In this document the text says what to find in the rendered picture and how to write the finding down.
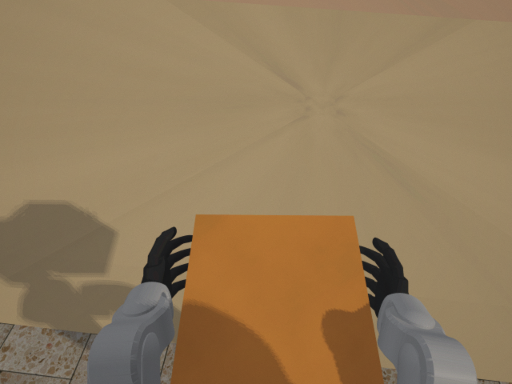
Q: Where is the robot left forearm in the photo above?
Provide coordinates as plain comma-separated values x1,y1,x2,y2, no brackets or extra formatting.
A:
87,282,174,384

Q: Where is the robot right hand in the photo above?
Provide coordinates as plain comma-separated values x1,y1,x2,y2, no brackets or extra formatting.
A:
359,238,409,317

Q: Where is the carton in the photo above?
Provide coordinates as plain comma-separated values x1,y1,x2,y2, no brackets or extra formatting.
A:
170,214,384,384

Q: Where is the robot left hand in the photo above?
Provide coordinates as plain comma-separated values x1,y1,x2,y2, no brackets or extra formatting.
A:
141,227,193,298

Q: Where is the robot right forearm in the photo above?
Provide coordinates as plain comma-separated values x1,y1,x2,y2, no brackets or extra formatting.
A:
377,293,478,384

